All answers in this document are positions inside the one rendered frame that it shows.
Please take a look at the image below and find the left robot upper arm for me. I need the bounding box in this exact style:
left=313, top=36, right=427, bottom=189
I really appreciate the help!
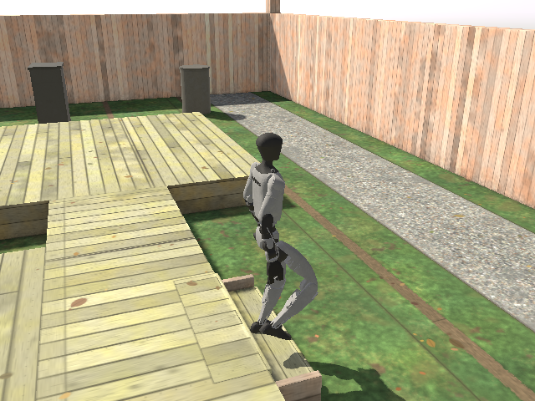
left=243, top=162, right=261, bottom=203

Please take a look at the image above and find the right robot thigh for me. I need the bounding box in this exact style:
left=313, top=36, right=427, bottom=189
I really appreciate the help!
left=275, top=241, right=318, bottom=291

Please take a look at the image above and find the right robot upper arm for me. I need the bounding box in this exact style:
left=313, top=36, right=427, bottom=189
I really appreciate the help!
left=258, top=174, right=285, bottom=223

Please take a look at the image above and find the robot left forearm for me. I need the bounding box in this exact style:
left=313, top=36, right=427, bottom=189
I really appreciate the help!
left=244, top=199, right=260, bottom=224

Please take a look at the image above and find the humanoid robot head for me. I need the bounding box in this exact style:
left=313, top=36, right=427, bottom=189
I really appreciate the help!
left=256, top=133, right=283, bottom=174

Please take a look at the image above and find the right robot hand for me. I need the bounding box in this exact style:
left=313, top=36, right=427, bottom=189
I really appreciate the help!
left=267, top=260, right=283, bottom=285

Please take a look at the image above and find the robot right forearm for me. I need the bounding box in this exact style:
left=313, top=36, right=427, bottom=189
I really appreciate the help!
left=259, top=214, right=278, bottom=262

